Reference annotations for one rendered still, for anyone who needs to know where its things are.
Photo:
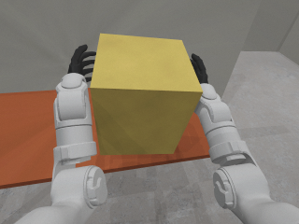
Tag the table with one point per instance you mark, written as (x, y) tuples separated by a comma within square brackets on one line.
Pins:
[(28, 137)]

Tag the robot right forearm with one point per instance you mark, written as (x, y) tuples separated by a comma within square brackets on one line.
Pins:
[(225, 145)]

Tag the carton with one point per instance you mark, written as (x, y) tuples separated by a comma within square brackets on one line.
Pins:
[(144, 91)]

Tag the right robot hand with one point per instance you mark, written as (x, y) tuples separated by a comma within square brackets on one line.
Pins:
[(199, 69)]

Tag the robot left forearm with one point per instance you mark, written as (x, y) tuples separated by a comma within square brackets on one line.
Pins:
[(73, 124)]

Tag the left robot hand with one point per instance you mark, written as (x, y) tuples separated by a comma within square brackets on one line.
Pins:
[(77, 64)]

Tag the robot right upper arm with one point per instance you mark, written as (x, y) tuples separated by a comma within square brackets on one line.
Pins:
[(242, 189)]

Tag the robot left upper arm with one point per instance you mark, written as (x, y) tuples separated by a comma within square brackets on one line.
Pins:
[(75, 194)]

